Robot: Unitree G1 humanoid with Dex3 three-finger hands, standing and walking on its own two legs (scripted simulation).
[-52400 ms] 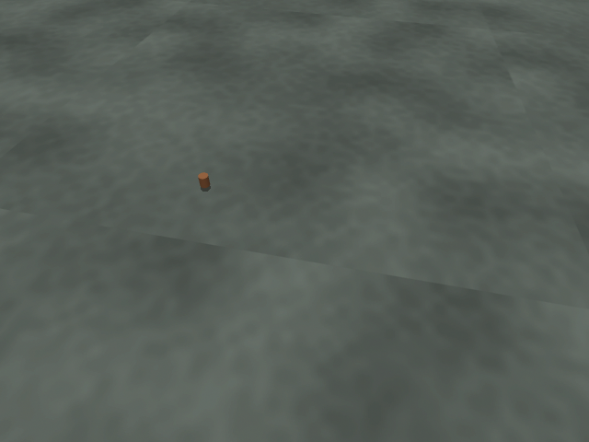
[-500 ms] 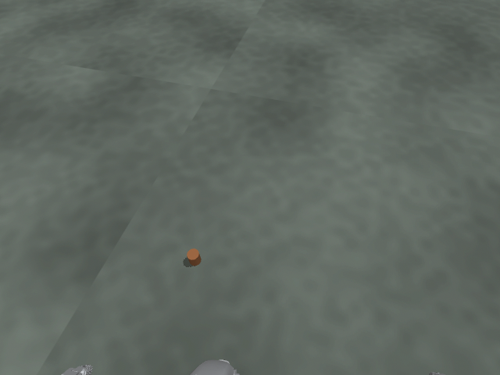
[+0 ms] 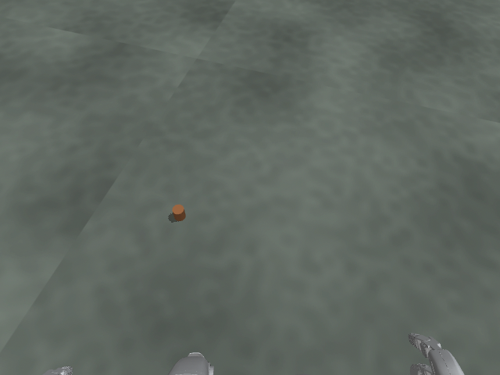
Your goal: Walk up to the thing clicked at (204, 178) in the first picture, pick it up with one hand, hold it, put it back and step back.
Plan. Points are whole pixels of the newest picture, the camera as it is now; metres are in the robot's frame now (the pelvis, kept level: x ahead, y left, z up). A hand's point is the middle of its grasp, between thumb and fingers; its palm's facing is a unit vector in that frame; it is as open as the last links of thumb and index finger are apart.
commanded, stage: step back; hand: left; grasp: from above
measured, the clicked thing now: (179, 212) +0.79 +0.29 -0.72
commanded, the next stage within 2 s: stand in 1.86 s
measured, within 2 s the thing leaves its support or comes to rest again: neither
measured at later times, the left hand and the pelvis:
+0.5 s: hand out of the picture -0.06 +0.25 -0.14, palm faces +0.08 -0.93 -0.37, open 7.4 cm; pelvis -0.17 -0.02 +0.01, yaw +4 degrees
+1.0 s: hand out of the picture -0.26 +0.23 -0.14, palm faces +0.10 -0.90 -0.43, open 7.4 cm; pelvis -0.30 -0.06 +0.00, yaw +6 degrees
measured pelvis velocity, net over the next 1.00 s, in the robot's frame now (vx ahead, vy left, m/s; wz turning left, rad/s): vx -0.30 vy -0.06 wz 0.10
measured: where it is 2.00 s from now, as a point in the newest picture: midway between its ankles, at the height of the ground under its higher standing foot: outside the picture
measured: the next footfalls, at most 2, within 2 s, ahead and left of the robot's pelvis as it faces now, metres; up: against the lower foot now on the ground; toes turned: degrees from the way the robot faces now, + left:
right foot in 0.02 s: +0.00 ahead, -0.14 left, +0.00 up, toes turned +3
left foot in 0.34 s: -0.09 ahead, +0.09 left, +0.00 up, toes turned +3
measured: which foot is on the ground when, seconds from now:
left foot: down 0.00-0.04, up 0.06-0.32, down 0.34-0.70, up 0.72-0.94, down 0.96-1.00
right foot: up 0.00-0.00, down 0.02-0.36, up 0.38-0.66, down 0.68-1.00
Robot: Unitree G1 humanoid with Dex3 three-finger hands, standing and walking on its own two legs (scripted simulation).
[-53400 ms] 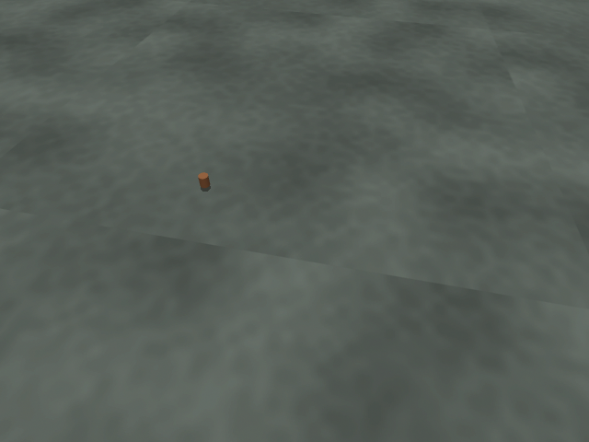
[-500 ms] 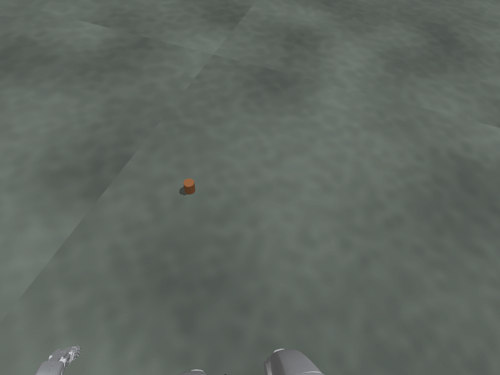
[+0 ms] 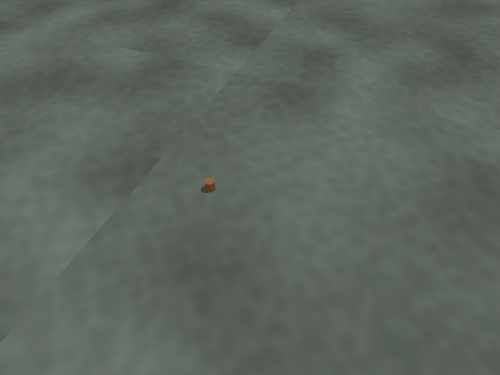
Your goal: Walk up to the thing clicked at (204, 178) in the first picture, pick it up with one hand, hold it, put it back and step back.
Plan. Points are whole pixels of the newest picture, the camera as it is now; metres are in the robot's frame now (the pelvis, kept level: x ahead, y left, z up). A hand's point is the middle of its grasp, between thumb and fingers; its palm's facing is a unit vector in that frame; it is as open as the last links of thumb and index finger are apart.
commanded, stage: step back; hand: left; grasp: from above
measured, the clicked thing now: (209, 185) +1.12 +0.24 -0.73
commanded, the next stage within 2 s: stand in 0.86 s
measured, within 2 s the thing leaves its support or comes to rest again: neither
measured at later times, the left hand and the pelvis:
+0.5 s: hand out of the picture +0.08 +0.27 -0.15, palm faces +0.05 -0.93 -0.36, open 7.4 cm; pelvis +0.03 +0.01 +0.01, yaw +1 degrees
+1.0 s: hand out of the picture +0.14 +0.26 -0.13, palm faces -0.01 -0.94 -0.34, open 7.4 cm; pelvis +0.05 +0.01 +0.02, yaw +0 degrees
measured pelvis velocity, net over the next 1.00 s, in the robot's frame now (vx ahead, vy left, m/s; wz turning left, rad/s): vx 0.05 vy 0.01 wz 0.00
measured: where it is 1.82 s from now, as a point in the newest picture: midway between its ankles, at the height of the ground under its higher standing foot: outside the picture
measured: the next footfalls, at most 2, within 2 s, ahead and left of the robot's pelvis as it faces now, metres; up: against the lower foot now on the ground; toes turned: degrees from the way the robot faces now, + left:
none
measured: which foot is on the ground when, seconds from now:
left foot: down 0.00-1.00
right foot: down 0.00-1.00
